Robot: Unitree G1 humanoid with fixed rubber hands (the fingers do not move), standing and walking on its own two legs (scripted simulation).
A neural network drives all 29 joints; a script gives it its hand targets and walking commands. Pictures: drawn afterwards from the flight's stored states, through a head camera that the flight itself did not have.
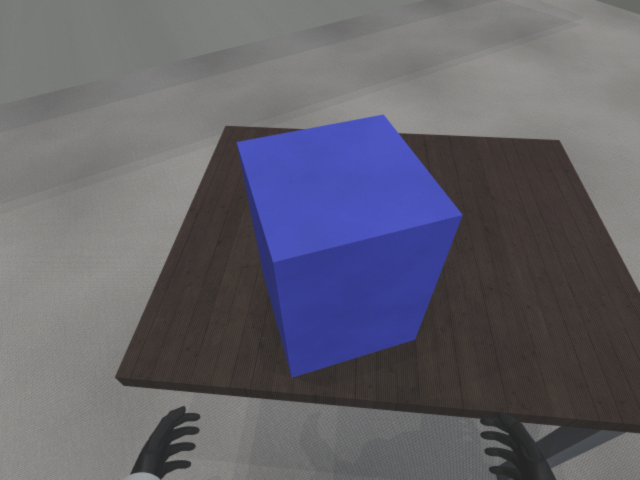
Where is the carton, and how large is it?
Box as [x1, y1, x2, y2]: [237, 114, 462, 377]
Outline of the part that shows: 383,114 237,142 262,270 292,377 414,339 462,215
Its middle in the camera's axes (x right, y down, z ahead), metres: +0.03 +0.01 +0.57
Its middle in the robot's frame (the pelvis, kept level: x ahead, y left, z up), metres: +0.42 +0.01 +0.04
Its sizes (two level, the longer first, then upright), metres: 0.208 0.207 0.286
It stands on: a table, 0.64 m high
